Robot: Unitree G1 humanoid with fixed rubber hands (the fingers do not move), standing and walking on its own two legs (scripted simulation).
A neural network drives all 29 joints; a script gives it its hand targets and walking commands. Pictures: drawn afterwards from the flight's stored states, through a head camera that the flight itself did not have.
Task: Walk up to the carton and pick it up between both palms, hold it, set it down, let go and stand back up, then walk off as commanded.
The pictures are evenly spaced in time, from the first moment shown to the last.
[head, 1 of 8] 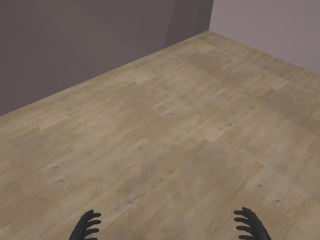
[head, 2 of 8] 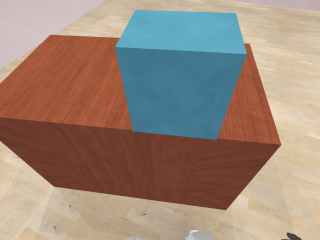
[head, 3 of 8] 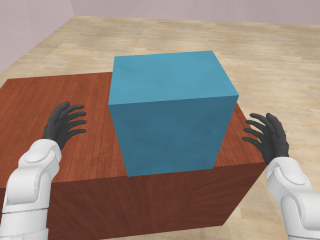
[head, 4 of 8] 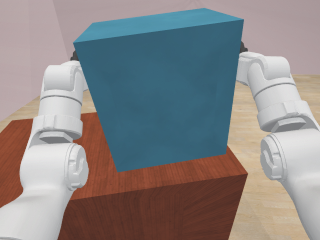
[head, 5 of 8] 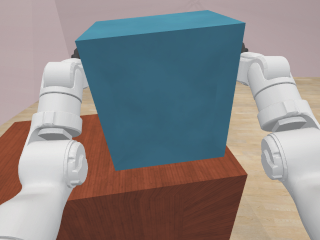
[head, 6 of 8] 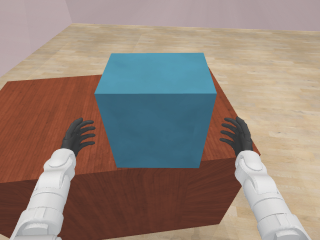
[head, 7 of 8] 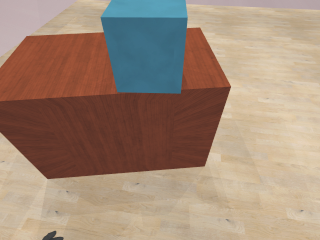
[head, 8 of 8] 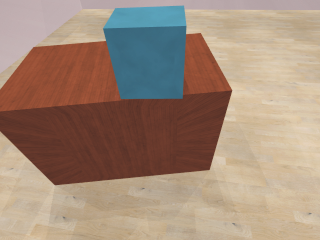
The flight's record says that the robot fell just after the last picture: no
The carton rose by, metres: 0.24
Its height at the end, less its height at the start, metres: +0.00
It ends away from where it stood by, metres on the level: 0.01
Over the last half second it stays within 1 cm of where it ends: yes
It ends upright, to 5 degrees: yes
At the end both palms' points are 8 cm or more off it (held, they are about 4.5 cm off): yes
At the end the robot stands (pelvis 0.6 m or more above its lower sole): yes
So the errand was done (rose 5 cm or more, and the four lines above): yes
